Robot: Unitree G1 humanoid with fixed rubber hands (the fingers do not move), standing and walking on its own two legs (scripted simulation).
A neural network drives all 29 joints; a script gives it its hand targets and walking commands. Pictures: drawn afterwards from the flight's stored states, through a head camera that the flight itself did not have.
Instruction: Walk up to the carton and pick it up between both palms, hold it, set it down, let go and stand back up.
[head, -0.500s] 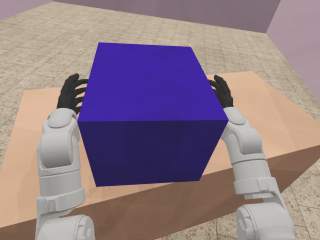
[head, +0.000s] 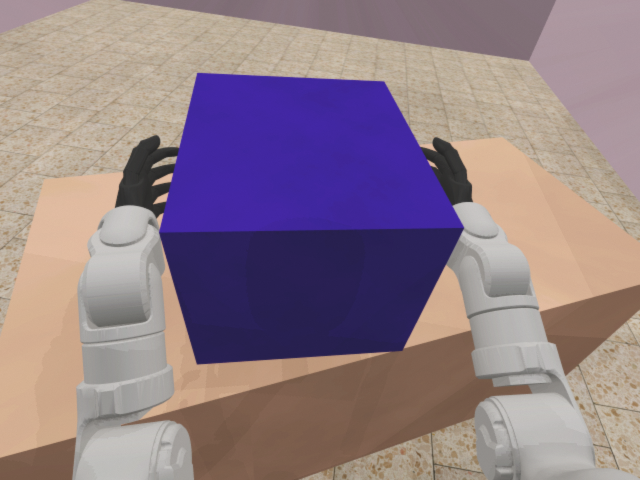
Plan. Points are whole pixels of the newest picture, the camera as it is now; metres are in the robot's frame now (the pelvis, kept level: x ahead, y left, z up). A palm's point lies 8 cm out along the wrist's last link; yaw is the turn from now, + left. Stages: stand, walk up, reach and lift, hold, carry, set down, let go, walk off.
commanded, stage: hold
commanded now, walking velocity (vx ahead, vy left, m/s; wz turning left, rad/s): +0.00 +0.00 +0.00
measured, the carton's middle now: (298, 210) +0.41 +0.01 +0.15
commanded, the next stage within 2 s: set down in 1.72 s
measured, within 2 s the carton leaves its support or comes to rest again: neither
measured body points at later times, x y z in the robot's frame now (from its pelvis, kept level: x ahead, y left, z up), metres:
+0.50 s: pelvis +0.00 +0.00 +0.00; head -0.03 +0.02 +0.45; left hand +0.36 +0.19 +0.20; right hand +0.37 -0.17 +0.20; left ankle +0.06 +0.11 -0.75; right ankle -0.02 -0.12 -0.75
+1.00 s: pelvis +0.00 +0.00 +0.00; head -0.03 +0.02 +0.45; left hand +0.35 +0.18 +0.20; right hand +0.37 -0.17 +0.20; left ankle +0.06 +0.11 -0.75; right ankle -0.02 -0.12 -0.75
